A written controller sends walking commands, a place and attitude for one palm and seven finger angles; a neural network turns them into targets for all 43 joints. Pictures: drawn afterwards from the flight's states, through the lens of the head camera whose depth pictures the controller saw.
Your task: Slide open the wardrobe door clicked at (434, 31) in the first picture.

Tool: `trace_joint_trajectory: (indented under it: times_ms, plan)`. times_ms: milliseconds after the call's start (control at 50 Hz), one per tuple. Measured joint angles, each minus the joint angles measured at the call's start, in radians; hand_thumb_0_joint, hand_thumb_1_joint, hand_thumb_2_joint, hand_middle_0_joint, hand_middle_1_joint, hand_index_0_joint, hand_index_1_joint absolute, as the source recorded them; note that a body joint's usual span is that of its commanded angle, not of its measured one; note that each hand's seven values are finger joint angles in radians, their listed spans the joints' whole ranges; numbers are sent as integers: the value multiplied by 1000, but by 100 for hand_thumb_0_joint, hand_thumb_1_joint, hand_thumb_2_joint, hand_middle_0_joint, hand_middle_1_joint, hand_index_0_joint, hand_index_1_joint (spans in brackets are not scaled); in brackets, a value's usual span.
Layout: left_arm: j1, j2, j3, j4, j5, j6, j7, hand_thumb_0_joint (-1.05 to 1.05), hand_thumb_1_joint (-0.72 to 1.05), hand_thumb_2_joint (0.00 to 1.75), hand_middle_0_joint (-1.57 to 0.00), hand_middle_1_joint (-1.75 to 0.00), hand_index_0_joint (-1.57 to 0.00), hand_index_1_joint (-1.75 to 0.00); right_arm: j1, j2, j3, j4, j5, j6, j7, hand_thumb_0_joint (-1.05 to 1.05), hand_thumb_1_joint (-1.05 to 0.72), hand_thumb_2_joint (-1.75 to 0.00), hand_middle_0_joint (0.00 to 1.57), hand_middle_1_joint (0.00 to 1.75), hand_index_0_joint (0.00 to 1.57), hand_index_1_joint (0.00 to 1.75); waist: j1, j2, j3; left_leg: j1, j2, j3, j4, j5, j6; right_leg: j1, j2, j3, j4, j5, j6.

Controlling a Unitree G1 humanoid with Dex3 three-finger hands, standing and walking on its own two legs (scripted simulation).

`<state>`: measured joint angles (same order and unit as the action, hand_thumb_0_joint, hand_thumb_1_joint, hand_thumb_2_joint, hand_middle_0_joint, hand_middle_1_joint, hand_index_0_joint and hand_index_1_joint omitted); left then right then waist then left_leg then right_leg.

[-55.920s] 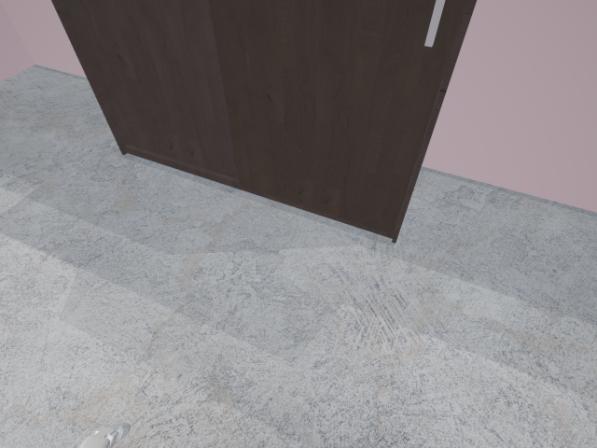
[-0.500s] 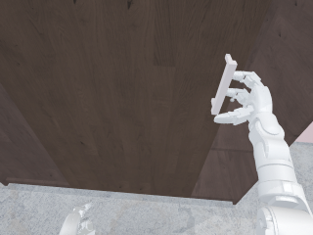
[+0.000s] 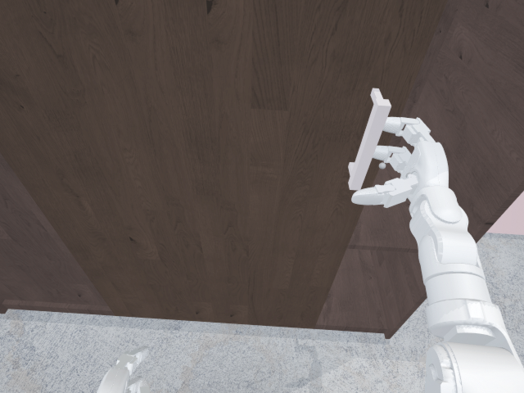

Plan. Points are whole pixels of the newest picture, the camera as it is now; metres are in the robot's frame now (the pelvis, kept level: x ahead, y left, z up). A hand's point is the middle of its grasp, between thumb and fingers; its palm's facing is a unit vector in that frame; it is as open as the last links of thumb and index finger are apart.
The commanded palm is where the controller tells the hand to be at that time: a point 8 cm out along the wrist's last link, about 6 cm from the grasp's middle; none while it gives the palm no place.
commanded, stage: move the hooked fingers beside the handle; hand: right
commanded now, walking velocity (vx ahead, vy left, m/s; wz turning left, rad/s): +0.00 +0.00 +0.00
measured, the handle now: (364, 142) +0.48 -0.15 +0.16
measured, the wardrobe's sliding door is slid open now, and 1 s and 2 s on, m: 0.28 0.28 0.28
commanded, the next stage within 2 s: none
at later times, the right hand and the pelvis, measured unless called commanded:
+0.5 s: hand (381, 161) +0.42 -0.16 +0.17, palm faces +0.03 +1.00 +0.00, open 14.0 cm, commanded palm +0.39 -0.22 +0.16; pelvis +0.01 +0.00 +0.00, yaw +2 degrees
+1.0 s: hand (405, 168) +0.41 -0.19 +0.17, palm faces +0.05 +1.00 +0.01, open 14.0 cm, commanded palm +0.38 -0.24 +0.16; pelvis +0.01 +0.00 +0.00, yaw +1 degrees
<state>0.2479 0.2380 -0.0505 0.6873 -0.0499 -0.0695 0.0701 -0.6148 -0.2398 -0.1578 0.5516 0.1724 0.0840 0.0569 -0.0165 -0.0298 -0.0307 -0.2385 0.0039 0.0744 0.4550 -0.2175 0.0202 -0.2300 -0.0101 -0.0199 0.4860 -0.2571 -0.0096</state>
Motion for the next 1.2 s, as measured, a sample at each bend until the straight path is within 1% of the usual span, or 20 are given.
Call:
trace_joint_trajectory:
  times_ms: [300,440,540,660,780,960,1080,1200]
  plan:
    - [5,2,-4,-19,-1,6,-3,1,91,90,-20,-30,-21,-30,-16,-22,-25,43,0,-28,33,-1,50,-30,30,120,28,122,14,0,-4,-13,-6,-11,0,3,2,-7,-5,-11,-4,0,1]
    - [15,4,-1,-23,0,18,-5,1,91,90,-20,-30,-21,-30,10,-24,-51,15,0,-25,43,-1,50,-30,30,120,29,120,20,2,-10,-11,-12,-23,-5,3,3,3,-11,-23,-13,-2,3]
    - [19,6,-1,-34,-2,30,-2,1,91,90,-20,-30,-21,-30,33,-51,-81,4,-1,-8,53,-1,50,-30,30,120,30,120,26,4,-11,-5,-17,-28,-10,3,5,11,-16,-28,-18,-4,5]
    - [24,15,3,-40,-7,26,6,1,91,90,-20,-30,-20,-30,41,-82,-93,-7,12,-1,80,-1,50,-30,30,120,30,120,21,6,-3,-3,-19,-23,-13,3,7,8,-17,-22,-14,-5,7]
    - [19,22,5,-38,-9,21,7,1,91,90,-20,-30,-20,-30,48,-90,-95,-22,25,6,106,-1,50,-30,30,120,30,120,17,4,-9,-6,-16,-18,-9,0,6,2,-15,-17,-9,-8,6]
    - [5,16,-2,-51,-9,22,5,1,91,90,-20,-30,-20,-30,75,-93,-109,-43,31,17,116,-1,50,-30,30,120,30,120,18,5,-17,-7,-14,-22,-1,-5,3,3,-13,-20,-2,-13,3]
    - [5,13,-8,-58,-10,20,12,1,91,90,-20,-30,-21,-30,63,-117,-117,-19,28,17,127,-1,50,-30,30,120,30,120,18,8,-9,-10,-12,-18,2,-4,2,-4,-11,-16,5,-13,2]
    - [11,18,-12,-47,-11,13,16,1,91,90,-20,-30,-21,-30,15,-135,-113,38,31,7,149,-1,50,-30,30,120,30,120,21,11,-6,-24,-8,-9,8,-5,0,-24,-8,-8,17,-14,0]
